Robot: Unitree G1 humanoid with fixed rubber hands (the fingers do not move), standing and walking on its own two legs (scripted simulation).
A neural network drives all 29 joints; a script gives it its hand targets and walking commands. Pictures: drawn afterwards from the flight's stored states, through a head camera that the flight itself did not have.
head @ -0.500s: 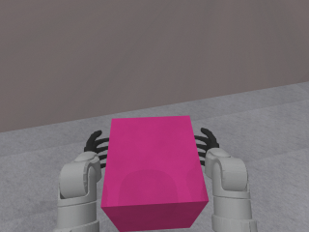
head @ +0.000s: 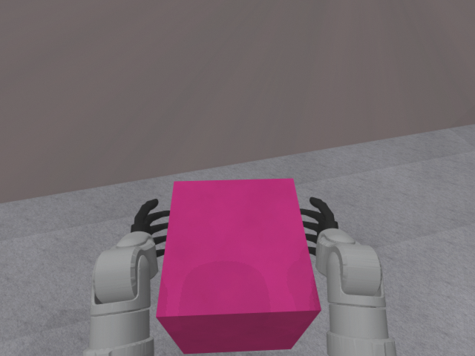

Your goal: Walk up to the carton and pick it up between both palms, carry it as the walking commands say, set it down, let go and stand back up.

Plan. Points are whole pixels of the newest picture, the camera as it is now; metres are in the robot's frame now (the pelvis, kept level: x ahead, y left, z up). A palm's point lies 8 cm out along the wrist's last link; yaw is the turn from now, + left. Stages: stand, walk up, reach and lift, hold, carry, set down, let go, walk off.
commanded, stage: carry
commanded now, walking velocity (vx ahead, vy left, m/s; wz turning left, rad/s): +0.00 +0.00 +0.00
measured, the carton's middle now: (236, 270) +0.28 +0.00 +0.00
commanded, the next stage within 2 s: hold in 0.82 s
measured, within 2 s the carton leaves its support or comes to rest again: neither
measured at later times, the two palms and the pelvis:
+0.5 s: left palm (131, 244) +0.28 +0.16 +0.09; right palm (313, 238) +0.29 -0.13 +0.08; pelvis +0.00 +0.01 +0.00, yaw +0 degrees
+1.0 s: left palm (143, 252) +0.29 +0.15 +0.05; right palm (311, 260) +0.28 -0.13 +0.03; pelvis +0.00 +0.02 +0.00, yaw -4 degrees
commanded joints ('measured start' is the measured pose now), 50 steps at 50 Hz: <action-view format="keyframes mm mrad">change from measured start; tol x32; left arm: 1 -569 -951 -719 -145 -433 -16 -258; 36 -592 -941 -696 -138 -411 -133 -260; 40 -548 -894 -666 -69 -359 -135 -248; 42 -360 -777 -310 506 -62 -263 -266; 50 -758 -970 -582 176 -218 -454 -315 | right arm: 1 -506 983 709 -112 414 -6 247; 36 -531 975 706 -132 381 -114 244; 40 -451 901 635 -34 321 -117 244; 42 -187 875 303 664 12 -249 232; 50 -692 1072 603 218 227 -478 285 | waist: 1 16 5 -238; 42 0 6 52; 50 45 25 -350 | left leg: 1 136 120 -100 -58 78 28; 50 253 -30 -135 -6 130 5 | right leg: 1 65 -141 134 -143 87 0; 50 256 82 230 -86 232 -12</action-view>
